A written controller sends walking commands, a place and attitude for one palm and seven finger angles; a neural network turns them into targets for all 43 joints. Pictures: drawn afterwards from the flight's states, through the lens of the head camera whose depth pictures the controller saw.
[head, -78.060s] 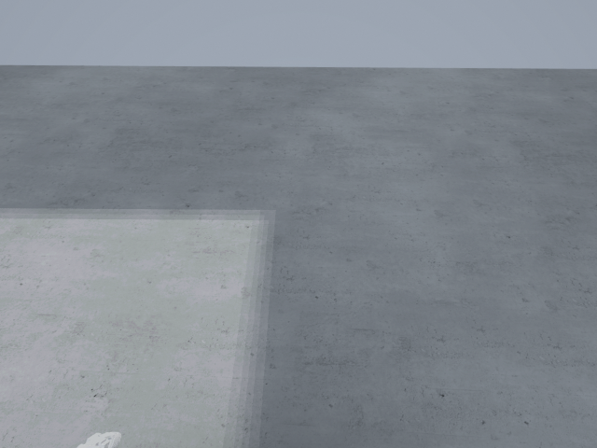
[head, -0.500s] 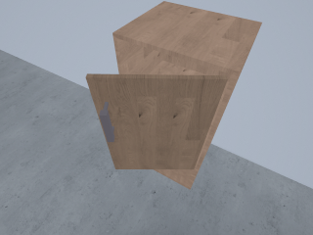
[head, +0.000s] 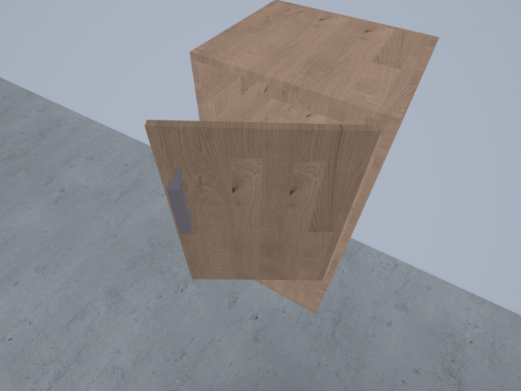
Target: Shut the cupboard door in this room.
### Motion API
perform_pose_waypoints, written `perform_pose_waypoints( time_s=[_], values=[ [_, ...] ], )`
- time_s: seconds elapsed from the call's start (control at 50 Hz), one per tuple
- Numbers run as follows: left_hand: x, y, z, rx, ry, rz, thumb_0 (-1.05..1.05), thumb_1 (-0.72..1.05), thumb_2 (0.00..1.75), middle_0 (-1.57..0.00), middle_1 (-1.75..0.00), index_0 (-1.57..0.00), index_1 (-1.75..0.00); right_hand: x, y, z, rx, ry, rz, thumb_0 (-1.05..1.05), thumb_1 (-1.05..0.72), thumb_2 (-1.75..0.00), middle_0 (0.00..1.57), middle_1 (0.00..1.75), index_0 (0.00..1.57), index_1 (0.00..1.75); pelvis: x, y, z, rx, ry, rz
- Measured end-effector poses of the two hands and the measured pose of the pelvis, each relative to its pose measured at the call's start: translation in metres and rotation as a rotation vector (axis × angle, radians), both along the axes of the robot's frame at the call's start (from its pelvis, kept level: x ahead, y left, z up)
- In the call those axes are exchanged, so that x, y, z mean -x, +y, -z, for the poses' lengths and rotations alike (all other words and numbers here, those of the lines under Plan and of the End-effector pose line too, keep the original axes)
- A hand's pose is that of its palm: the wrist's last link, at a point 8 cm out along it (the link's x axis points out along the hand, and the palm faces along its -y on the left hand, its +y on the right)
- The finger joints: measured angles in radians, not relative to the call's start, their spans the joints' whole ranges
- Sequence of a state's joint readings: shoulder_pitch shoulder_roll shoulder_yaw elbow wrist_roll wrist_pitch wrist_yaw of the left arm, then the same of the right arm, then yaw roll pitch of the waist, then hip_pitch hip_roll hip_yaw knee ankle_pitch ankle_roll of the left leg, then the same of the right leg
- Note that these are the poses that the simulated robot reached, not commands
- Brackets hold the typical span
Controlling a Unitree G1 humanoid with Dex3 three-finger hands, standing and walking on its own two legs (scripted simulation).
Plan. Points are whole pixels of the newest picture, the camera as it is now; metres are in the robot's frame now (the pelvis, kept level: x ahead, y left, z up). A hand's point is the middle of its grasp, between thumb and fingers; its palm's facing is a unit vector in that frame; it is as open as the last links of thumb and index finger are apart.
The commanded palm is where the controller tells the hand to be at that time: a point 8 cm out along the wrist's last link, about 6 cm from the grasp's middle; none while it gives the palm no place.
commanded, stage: look again from close up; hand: left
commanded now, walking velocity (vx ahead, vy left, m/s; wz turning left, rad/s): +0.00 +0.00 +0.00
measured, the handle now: (182, 201) +0.47 +0.20 -0.04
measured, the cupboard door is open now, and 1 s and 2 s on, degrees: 30 30 30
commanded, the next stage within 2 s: raise the hand and make a fist in 0.18 s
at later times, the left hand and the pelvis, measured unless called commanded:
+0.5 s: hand (146, 350) +0.18 +0.18 -0.03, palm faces +0.20 -0.98 -0.06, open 7.0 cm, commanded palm +0.09 +0.22 -0.07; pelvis -0.03 +0.00 -0.04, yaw +2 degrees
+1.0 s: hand (159, 380) +0.15 +0.16 -0.06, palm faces +0.01 -1.00 -0.03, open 4.7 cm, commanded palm +0.11 +0.23 -0.06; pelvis -0.05 -0.01 -0.12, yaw +2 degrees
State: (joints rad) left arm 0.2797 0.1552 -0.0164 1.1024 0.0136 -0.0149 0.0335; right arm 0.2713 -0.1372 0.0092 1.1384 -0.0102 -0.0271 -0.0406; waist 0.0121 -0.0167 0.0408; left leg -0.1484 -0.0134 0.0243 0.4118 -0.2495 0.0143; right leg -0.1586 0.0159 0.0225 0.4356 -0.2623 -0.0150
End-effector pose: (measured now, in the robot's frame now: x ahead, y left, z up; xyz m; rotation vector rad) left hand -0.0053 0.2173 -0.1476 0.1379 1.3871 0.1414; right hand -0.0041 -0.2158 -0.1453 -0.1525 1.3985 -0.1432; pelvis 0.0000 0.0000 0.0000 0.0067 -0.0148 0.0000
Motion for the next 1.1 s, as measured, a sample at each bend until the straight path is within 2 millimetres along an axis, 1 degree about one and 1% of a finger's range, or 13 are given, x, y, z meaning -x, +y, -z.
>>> perform_pose_waypoints(
  time_s=[0.3,0.34,0.4,0.46,0.52,0.56,0.6,0.68,0.74,0.82,0.92,1.0,1.1],
  values=[
    [0.004,0.002,0.0,-0.003,-0.001,-0.006,0.01,0.91,0.9,-0.2,-0.29,-0.2,-0.3,-0.001,0.001,0.0,0.003,-0.002,-0.011,0.0,-0.91,-0.9,0.2,0.3,0.2,0.3,0.003,0.003,0.0,0.007,0.002,-0.008],
    [-0.02,0.017,-0.018,-0.041,-0.164,-0.097,0.02,0.93,0.9,-0.21,-0.3,-0.21,-0.3,-0.01,-0.005,-0.005,0.044,-0.113,-0.014,0.01,-0.92,-0.9,0.2,0.3,0.2,0.3,0.005,0.003,0.003,0.005,0.002,-0.007],
    [-0.081,0.029,-0.076,-0.109,-0.601,-0.091,0.03,0.94,0.9,-0.22,-0.31,-0.22,-0.31,-0.04,-0.015,-0.014,0.07,-0.372,-0.02,0.01,-0.92,-0.9,0.2,0.3,0.2,0.3,0.009,0.004,0.009,-0.008,0.018,-0.022],
    [-0.134,0.025,-0.117,-0.097,-0.969,-0.05,0.03,0.93,0.9,-0.23,-0.33,-0.23,-0.34,-0.075,-0.026,-0.018,0.075,-0.578,-0.064,0.01,-0.91,-0.9,0.2,0.3,0.2,0.3,0.021,0.005,0.023,-0.003,0.072,-0.045],
    [-0.158,0.007,-0.132,0.017,-1.28,0.007,0.02,0.93,0.9,-0.27,-0.37,-0.27,-0.38,-0.11,-0.035,-0.023,0.086,-0.743,-0.112,0.01,-0.91,-0.9,0.2,0.3,0.2,0.3,0.033,0.001,0.044,-0.009,0.149,-0.027],
    [-0.156,-0.007,-0.129,0.096,-1.431,0.077,0.01,0.92,0.9,-0.29,-0.4,-0.29,-0.41,-0.132,-0.039,-0.025,0.097,-0.828,-0.151,0.01,-0.91,-0.9,0.2,0.3,0.2,0.3,0.04,-0.003,0.062,-0.013,0.19,-0.017],
    [-0.145,-0.015,-0.113,0.14,-1.476,0.127,0.01,0.92,0.9,-0.33,-0.43,-0.33,-0.44,-0.151,-0.042,-0.024,0.106,-0.891,-0.184,0.01,-0.91,-0.9,0.2,0.3,0.2,0.3,0.046,-0.006,0.081,-0.016,0.215,-0.014],
    [-0.111,-0.013,-0.07,0.136,-1.332,0.086,0.01,0.91,0.9,-0.4,-0.51,-0.4,-0.52,-0.181,-0.036,-0.018,0.1,-0.959,-0.23,0.01,-0.91,-0.9,0.2,0.3,0.19,0.3,0.053,-0.011,0.107,-0.008,0.24,-0.024],
    [-0.09,-0.001,-0.063,0.052,-1.27,0.034,0.02,0.9,0.9,-0.46,-0.57,-0.46,-0.58,-0.192,-0.023,-0.008,0.073,-0.971,-0.261,0.01,-0.91,-0.9,0.2,0.3,0.19,0.3,0.055,-0.014,0.116,0.012,0.253,-0.037],
    [-0.089,0.008,-0.086,-0.019,-1.372,0.053,0.02,0.9,0.9,-0.53,-0.65,-0.53,-0.65,-0.19,-0.003,0.012,0.022,-0.93,-0.294,0.01,-0.9,-0.9,0.2,0.3,0.19,0.3,0.057,-0.017,0.122,0.039,0.271,-0.051],
    [-0.117,0.001,-0.098,0.061,-1.412,0.144,0.02,0.9,0.9,-0.62,-0.75,-0.62,-0.75,-0.164,0.009,0.039,-0.029,-0.823,-0.248,0.01,-0.9,-0.9,0.2,0.3,0.2,0.3,0.058,-0.015,0.123,0.052,0.288,-0.051],
    [-0.132,0.0,-0.091,0.109,-1.309,0.147,0.02,0.9,0.9,-0.69,-0.82,-0.69,-0.83,-0.138,0.005,0.049,-0.026,-0.732,-0.166,0.01,-0.9,-0.9,0.21,0.3,0.2,0.3,0.055,-0.012,0.116,0.041,0.291,-0.039],
    [-0.133,0.015,-0.096,0.057,-1.298,0.096,0.02,0.9,0.9,-0.78,-0.92,-0.78,-0.93,-0.115,-0.009,0.047,0.028,-0.662,-0.118,0.01,-0.9,-0.9,0.21,0.3,0.2,0.3,0.049,-0.006,0.109,0.034,0.29,-0.028]
  ],
)
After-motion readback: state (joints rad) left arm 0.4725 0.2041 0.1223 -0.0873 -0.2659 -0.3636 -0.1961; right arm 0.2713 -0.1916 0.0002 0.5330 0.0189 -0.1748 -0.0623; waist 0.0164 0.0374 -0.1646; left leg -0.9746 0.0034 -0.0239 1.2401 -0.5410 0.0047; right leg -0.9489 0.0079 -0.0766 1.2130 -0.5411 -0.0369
